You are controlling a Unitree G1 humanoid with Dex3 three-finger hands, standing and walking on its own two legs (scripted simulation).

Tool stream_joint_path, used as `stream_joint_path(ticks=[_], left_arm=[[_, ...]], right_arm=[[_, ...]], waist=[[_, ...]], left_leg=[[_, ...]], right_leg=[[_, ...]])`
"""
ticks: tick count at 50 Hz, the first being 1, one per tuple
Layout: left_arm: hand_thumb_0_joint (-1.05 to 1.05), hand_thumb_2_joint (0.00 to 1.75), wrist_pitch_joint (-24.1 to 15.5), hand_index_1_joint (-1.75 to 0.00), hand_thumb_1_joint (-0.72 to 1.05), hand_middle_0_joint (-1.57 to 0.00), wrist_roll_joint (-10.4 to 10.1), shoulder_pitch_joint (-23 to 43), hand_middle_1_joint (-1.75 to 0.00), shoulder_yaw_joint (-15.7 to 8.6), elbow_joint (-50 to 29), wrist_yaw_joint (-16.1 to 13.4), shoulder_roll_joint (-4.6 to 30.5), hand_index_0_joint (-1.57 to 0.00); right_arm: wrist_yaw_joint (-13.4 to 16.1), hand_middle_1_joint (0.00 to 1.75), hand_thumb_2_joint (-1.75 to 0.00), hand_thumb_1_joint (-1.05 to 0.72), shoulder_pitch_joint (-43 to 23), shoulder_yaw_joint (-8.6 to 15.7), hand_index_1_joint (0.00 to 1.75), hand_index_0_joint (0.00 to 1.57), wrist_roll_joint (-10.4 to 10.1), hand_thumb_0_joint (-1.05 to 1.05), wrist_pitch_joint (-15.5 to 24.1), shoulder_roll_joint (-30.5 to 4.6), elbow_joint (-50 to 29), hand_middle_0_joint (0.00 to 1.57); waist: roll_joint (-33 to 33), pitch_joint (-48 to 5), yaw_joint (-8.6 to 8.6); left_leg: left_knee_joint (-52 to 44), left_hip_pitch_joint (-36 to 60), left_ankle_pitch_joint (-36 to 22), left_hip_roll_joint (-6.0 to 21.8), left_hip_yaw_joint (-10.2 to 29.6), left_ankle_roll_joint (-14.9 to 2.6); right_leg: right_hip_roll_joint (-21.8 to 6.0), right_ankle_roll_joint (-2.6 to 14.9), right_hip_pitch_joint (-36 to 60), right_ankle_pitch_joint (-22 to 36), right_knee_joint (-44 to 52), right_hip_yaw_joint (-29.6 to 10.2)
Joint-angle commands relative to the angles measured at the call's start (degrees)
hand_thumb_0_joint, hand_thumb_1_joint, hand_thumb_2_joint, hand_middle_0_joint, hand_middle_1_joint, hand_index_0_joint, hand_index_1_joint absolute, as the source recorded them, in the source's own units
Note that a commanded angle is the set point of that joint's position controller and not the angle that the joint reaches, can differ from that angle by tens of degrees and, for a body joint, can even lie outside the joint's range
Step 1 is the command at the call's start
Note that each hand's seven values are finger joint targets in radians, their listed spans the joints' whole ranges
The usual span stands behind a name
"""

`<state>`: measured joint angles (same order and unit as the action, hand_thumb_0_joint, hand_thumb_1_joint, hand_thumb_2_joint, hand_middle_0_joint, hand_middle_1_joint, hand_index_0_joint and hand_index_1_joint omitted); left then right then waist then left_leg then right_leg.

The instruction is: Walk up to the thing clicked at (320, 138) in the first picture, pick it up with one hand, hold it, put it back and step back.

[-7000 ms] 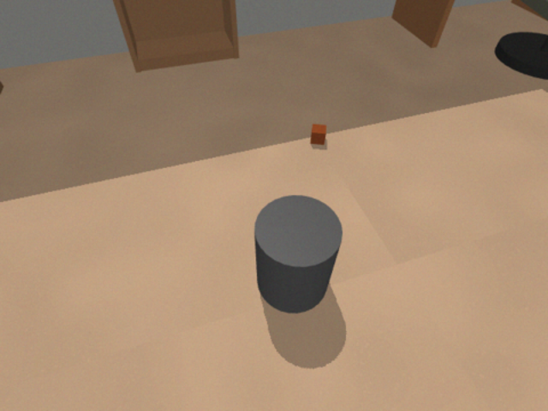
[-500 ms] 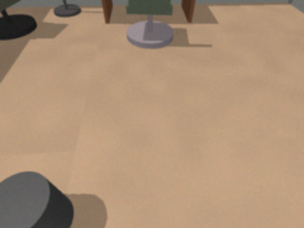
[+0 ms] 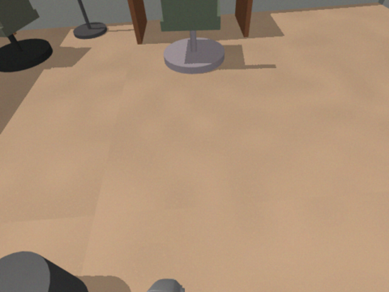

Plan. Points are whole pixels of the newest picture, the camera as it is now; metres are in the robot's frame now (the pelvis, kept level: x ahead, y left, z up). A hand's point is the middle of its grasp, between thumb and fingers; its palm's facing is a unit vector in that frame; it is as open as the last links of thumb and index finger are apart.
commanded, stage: walk up
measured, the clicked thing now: out of the picture +0.56 +1.50 -0.73
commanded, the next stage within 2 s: none
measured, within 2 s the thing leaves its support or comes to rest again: neither
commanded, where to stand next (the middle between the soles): +0.73 +0.07 m, yaw +1 degrees
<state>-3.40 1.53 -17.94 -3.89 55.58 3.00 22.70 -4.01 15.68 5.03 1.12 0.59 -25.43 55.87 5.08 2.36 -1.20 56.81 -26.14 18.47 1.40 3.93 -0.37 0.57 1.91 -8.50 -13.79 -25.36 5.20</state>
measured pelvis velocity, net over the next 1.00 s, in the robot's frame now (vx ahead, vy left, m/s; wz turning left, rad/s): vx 0.42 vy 0.07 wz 0.02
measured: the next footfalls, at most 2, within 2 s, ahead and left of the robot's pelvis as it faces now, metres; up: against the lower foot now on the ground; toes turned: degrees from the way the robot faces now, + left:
left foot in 0.22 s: +0.25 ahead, +0.17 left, +0.00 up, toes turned +7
right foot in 0.62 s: +0.40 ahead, -0.10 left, +0.00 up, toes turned -4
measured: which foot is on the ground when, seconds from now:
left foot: up 0.00-0.20, down 0.22-0.62, up 0.64-0.96, down 0.98-1.00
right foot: down 0.00-0.24, up 0.26-0.60, down 0.62-1.00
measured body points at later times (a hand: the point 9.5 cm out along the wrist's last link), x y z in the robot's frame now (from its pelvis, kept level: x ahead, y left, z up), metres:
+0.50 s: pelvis +0.21 +0.04 +0.00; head +0.23 +0.05 +0.45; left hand +0.29 +0.37 -0.12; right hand +0.26 -0.28 -0.10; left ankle +0.21 +0.16 -0.74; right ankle +0.29 -0.09 -0.70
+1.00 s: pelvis +0.42 +0.07 -0.02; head +0.43 +0.08 +0.43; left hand +0.42 +0.40 -0.13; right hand +0.53 -0.25 -0.11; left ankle +0.51 +0.18 -0.74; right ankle +0.36 -0.09 -0.74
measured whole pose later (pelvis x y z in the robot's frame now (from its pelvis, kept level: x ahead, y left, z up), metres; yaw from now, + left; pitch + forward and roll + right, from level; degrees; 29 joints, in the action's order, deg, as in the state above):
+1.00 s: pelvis +0.42 +0.07 -0.02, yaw +1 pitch -2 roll -1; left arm -4.0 1.1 -21.6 -2.5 49.2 2.8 25.7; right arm -4.6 14.0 4.0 1.3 3.3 -24.0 48.5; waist -0.6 3.9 -2.4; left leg 36.0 -23.8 10.3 2.7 -3.7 -1.6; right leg -4.8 -0.1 -9.4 -25.1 -37.2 3.7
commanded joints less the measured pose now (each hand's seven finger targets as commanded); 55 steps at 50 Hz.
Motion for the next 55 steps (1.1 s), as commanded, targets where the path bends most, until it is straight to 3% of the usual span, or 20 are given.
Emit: stream_joint_path(ticks=[1, 7, 10, 11, 12, 13, 18, 23, 29, 30, 31, 32, 34, 38, 45, 48, 49, 50, 51, 55], left_arm=[[0.0, 0.9, -2.98, -0.3, 0.9, -0.2, -0.35, 5.2, -0.3, -4.86, -7.09, -1.72, 17.34, -0.2], [0.0, 0.9, -2.62, -0.3, 0.9, -0.2, -0.21, 2.62, -0.3, -4.87, -7.77, -1.01, 17.52, -0.2], [0.0, 0.9, -1.95, -0.3, 0.9, -0.2, -0.44, 4.22, -0.3, -3.93, -8.24, -1.06, 16.43, -0.2], [0.0, 0.9, -1.61, -0.3, 0.9, -0.2, -0.27, 1.38, -0.3, -2.67, -8.52, -1.14, 13.0, -0.2], [0.0, 0.9, -1.49, -0.3, 0.9, -0.2, -1.49, -1.47, -0.3, -1.32, -9.49, -1.01, 7.49, -0.2], [0.0, 0.9, -1.33, -0.3, 0.9, -0.2, -1.5, 0.49, -0.3, -2.45, -9.19, -1.82, 12.97, -0.2], [0.0, 0.9, -0.91, -0.3, 0.9, -0.2, -1.86, -1.68, -0.3, -1.82, -6.15, -0.83, 13.31, -0.2], [0.0, 0.9, -0.85, -0.3, 0.9, -0.2, -0.82, 3.19, -0.3, -1.9, -8.44, 1.05, 11.51, -0.2], [0.0, 0.9, -2.02, -0.3, 0.9, -0.2, -0.33, -3.8, -0.3, -3.99, -5.38, 0.33, 13.23, -0.2], [0.0, 0.9, -2.55, -0.3, 0.9, -0.2, -0.16, -8.53, -0.3, -4.98, -5.07, -0.37, 15.7, -0.2], [0.0, 0.9, -3.26, -0.3, 0.9, -0.2, -0.17, -11.32, -0.3, -6.04, -5.98, -1.22, 20.41, -0.2], [0.0, 0.9, -3.22, -0.3, 0.9, -0.2, -0.9, -9.72, -0.3, -5.61, -7.1, -1.29, 21.89, -0.2], [0.0, 0.9, -3.04, -0.3, 0.9, -0.2, -2.02, -4.62, -0.3, -5.01, -8.58, -1.72, 19.67, -0.2], [0.0, 0.9, -3.15, -0.3, 0.9, -0.2, -1.4, -1.17, -0.3, -3.63, -10.0, -1.86, 16.45, -0.2], [0.0, 0.9, -3.13, -0.3, 0.9, -0.2, -0.86, -0.24, -0.3, -3.64, -11.73, -1.38, 18.15, -0.2], [0.0, 0.9, -2.45, -0.3, 0.9, -0.2, -0.76, 0.82, -0.3, -2.29, -11.94, -1.33, 16.04, -0.2], [0.0, 0.9, -2.36, -0.3, 0.9, -0.2, -0.39, -0.75, -0.3, -1.21, -12.11, -1.3, 12.87, -0.2], [0.0, 0.9, -2.15, -0.3, 0.9, -0.2, -1.59, -2.33, -0.3, -0.28, -12.8, -1.22, 8.65, -0.2], [0.0, 0.9, -1.49, -0.3, 0.9, -0.2, -1.16, -1.59, -0.3, -1.73, -11.21, -2.35, 14.71, -0.2], [0.0, 0.9, -1.21, -0.3, 0.9, -0.2, -1.6, -4.38, -0.3, -1.71, -7.36, -1.87, 14.67, -0.2]], right_arm=[[-0.91, 0.3, -0.9, -0.9, -0.61, 2.73, 0.3, 0.2, 0.2, 0.0, 1.3, -10.2, -5.28, 0.2], [-1.53, 0.3, -0.9, -0.9, -5.6, 2.5, 0.3, 0.2, 0.56, 0.0, 2.39, -8.74, -8.46, 0.2], [-0.59, 0.3, -0.9, -0.9, 3.48, 3.69, 0.3, 0.2, 0.73, 0.0, 3.12, -9.72, -6.19, 0.2], [0.27, 0.3, -0.9, -0.9, 11.86, 4.94, 0.3, 0.2, 0.98, 0.0, 3.66, -12.98, -3.95, 0.2], [1.24, 0.3, -0.9, -0.9, 14.76, 6.36, 0.3, 0.2, 1.35, 0.0, 4.25, -18.8, -5.02, 0.2], [1.14, 0.3, -0.9, -0.9, 12.5, 6.4, 0.3, 0.2, -0.89, 0.0, 4.41, -20.21, -6.83, 0.2], [2.14, 0.3, -0.9, -0.9, 2.15, 2.95, 0.3, 0.2, -1.02, 0.0, 4.62, -12.67, -10.05, 0.2], [1.58, 0.3, -0.9, -0.9, 2.52, 3.21, 0.3, 0.2, -0.28, 0.0, 5.06, -14.22, -11.84, 0.2], [1.16, 0.3, -0.9, -0.9, -0.47, 1.78, 0.3, 0.2, -0.92, 0.0, 4.16, -10.94, -14.05, 0.2], [1.27, 0.3, -0.9, -0.9, 1.21, 0.71, 0.3, 0.2, -0.91, 0.0, 4.2, -8.59, -14.2, 0.2], [1.28, 0.3, -0.9, -0.9, 2.73, -0.8, 0.3, 0.2, -0.78, 0.0, 4.13, -4.42, -15.24, 0.2], [1.93, 0.3, -0.9, -0.9, 1.49, 0.54, 0.3, 0.2, -0.75, 0.0, 3.62, -9.69, -14.45, 0.2], [2.31, 0.3, -0.9, -0.9, 0.76, 1.15, 0.3, 0.2, -1.47, 0.0, 3.38, -11.44, -12.52, 0.2], [1.14, 0.3, -0.9, -0.9, 4.13, 1.25, 0.3, 0.2, -0.94, 0.0, 2.92, -9.77, -9.82, 0.2], [-0.52, 0.3, -0.9, -0.9, -2.06, 2.16, 0.3, 0.2, -0.4, 0.0, 3.36, -8.55, -11.73, 0.2], [-0.02, 0.3, -0.9, -0.9, 4.05, 3.23, 0.3, 0.2, 0.04, 0.0, 3.99, -9.86, -9.48, 0.2], [0.73, 0.3, -0.9, -0.9, 10.89, 4.41, 0.3, 0.2, 0.13, 0.0, 4.42, -12.86, -7.48, 0.2], [1.36, 0.3, -0.9, -0.9, 13.39, 5.68, 0.3, 0.2, 0.58, 0.0, 4.96, -18.44, -8.57, 0.2], [1.36, 0.3, -0.9, -0.9, 11.77, 5.66, 0.3, 0.2, -1.23, 0.0, 4.85, -19.78, -9.62, 0.2], [2.31, 0.3, -0.9, -0.9, 4.04, 2.78, 0.3, 0.2, -1.66, 0.0, 5.17, -12.64, -11.33, 0.2]], waist=[[-11.31, 5.67, 1.01], [-9.68, 3.26, -0.72], [-4.47, -0.17, 5.15], [4.28, -5.71, 8.33], [18.71, -6.37, 8.11], [10.78, -8.2, 8.08], [2.16, 0.81, 1.83], [4.23, 2.03, 3.03], [-4.93, -2.99, -2.72], [-13.55, -5.48, -5.35], [-24.45, -5.27, -5.51], [-17.1, -4.09, -5.12], [-10.57, 0.09, -3.04], [-13.63, 0.75, 0.28], [-12.78, 0.72, -0.38], [-7.8, -1.61, 4.54], [2.14, -5.62, 8.03], [16.15, -5.51, 8.01], [8.85, -4.55, 7.5], [1.54, 0.3, 2.06]], left_leg=[[-6.9, -6.54, -3.84, 4.65, 2.72, 1.56], [-21.66, 1.96, -7.01, 4.67, -6.38, -0.17], [-26.67, 18.25, -7.84, 1.11, -9.92, -1.77], [-28.83, 30.24, -1.25, 2.11, -5.82, -4.17], [-37.74, 36.98, 7.63, 17.45, 23.06, -9.26], [-43.98, 33.13, 10.22, 22.79, 35.63, -14.82], [-42.09, 15.68, -4.82, 15.9, 6.65, -11.46], [-43.55, 14.45, 0.49, 15.47, 1.68, -13.9], [-25.6, 3.21, -0.81, 10.26, -5.03, -7.81], [-10.49, -0.8, -3.32, 5.6, -9.31, -5.7], [5.54, -11.72, 11.58, -1.16, -9.43, -2.66], [10.37, -15.31, 13.37, -1.19, -4.33, -1.94], [11.35, -14.16, 7.5, 2.39, 1.61, -1.92], [-1.06, -5.69, 3.51, 3.75, -1.49, -0.5], [-19.11, 4.92, -4.98, 2.67, -6.81, -0.45], [-24.09, 21.01, -5.87, -0.29, -9.54, -1.38], [-27.74, 30.25, 1.49, 1.86, -3.95, -3.22], [-40.4, 33.88, 14.92, 18.08, 25.65, -8.21], [-43.89, 28.72, 16.51, 23.28, 34.87, -12.96], [-40.1, 19.84, -9.47, 16.06, 11.3, -10.19]], right_leg=[[-17.14, 9.98, -2.79, -19.24, 18.77, -15.85], [-15.17, 8.51, 0.89, -2.7, 11.4, -7.71], [-12.45, 6.51, -4.87, 11.32, -4.95, -2.97], [-8.1, 4.63, -10.71, 12.59, -23.18, 0.1], [2.47, 0.72, -27.54, -9.19, -40.13, 0.88], [2.07, 1.93, -28.54, -18.02, -44.09, -8.49], [-5.14, 0.14, -22.38, -6.21, -35.6, -10.28], [-6.27, -1.56, -19.28, -2.82, -18.55, -4.73], [-0.81, 0.1, 5.32, 3.47, -6.98, -0.12], [-4.61, 2.24, 11.88, -6.16, -0.69, -7.45], [-19.08, 6.67, 15.77, -12.67, 7.2, -31.85], [-25.25, 13.59, 13.78, -11.45, 11.09, -44.0], [-22.59, 14.05, 7.15, -3.13, 9.02, -34.41], [-16.1, 11.66, -1.57, 7.32, 7.53, -16.8], [-15.4, 10.04, -7.42, -3.24, 6.97, -11.21], [-12.37, 6.95, -15.58, -0.74, -4.09, -6.69], [-9.01, 5.1, -19.9, 2.92, -20.0, -3.73], [0.56, 0.84, -32.87, -11.74, -36.7, -0.27], [-0.79, 1.43, -32.55, -17.73, -42.27, -7.86], [-6.31, 0.73, -27.38, -6.63, -38.12, -10.39]])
